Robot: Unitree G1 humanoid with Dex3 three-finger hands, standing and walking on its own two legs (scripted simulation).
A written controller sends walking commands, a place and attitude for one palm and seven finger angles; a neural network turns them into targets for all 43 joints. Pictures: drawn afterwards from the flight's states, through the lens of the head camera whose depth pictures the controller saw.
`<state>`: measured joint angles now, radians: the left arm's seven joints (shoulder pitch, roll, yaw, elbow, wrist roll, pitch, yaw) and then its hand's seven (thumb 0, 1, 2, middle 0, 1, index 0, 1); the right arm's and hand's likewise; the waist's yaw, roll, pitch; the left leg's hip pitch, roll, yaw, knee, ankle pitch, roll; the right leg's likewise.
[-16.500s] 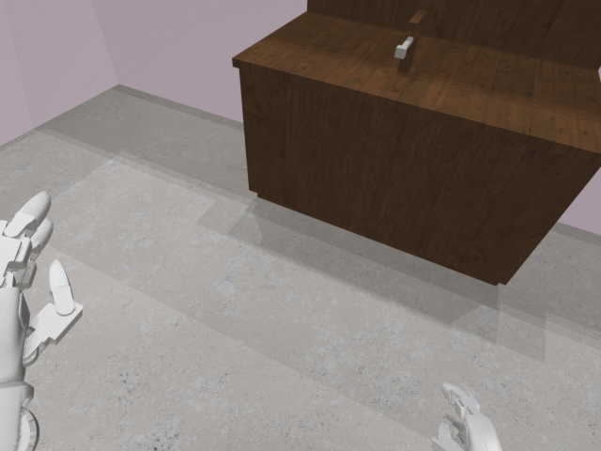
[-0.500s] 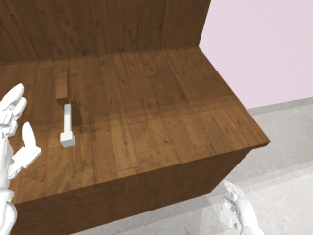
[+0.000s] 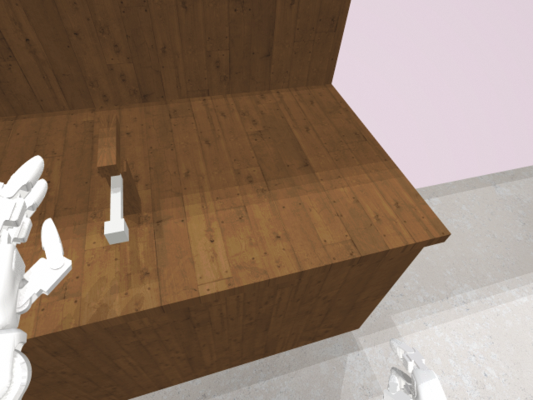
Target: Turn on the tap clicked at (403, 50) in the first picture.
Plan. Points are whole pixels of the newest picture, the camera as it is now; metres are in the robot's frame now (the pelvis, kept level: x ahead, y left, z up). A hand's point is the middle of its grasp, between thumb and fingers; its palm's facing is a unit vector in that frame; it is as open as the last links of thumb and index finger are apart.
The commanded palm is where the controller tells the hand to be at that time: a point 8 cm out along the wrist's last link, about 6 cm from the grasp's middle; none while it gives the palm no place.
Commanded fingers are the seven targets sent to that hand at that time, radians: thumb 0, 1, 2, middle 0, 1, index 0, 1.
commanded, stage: shuffle to correct the standing spot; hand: left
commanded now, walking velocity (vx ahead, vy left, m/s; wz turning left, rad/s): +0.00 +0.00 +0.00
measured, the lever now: (116, 231) +0.33 +0.26 +0.05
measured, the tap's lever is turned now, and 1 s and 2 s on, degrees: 0 0 0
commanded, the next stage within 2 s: come to a stop and stand still in 0.40 s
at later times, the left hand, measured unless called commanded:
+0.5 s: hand (96, 260) +0.22 +0.22 +0.16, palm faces +0.35 -0.87 -0.34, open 7.4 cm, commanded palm +0.16 +0.25 +0.17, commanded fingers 0.00 0.90 0.90 -0.20 -0.30 -0.20 -0.30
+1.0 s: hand (112, 258) +0.23 +0.20 +0.15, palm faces +0.36 -0.86 -0.37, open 7.4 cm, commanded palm +0.17 +0.24 +0.17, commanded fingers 0.00 0.90 0.90 -0.20 -0.30 -0.20 -0.30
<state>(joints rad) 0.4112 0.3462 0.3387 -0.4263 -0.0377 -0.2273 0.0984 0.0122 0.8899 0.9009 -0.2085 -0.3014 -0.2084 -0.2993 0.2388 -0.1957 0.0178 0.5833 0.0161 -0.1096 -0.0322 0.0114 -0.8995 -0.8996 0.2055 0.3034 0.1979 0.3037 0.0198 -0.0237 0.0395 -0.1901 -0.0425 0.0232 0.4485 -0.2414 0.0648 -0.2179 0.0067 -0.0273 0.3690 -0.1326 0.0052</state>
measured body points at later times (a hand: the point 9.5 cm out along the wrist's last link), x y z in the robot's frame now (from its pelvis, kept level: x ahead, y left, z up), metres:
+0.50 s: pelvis +0.00 -0.03 +0.00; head +0.03 -0.01 +0.45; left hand +0.20 +0.26 +0.18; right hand +0.18 -0.24 -0.07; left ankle +0.00 +0.07 -0.74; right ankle +0.04 -0.13 -0.74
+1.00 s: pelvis +0.01 -0.04 +0.00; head +0.03 -0.03 +0.45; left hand +0.21 +0.25 +0.17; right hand +0.18 -0.28 -0.08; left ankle +0.00 +0.07 -0.74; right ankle +0.04 -0.13 -0.74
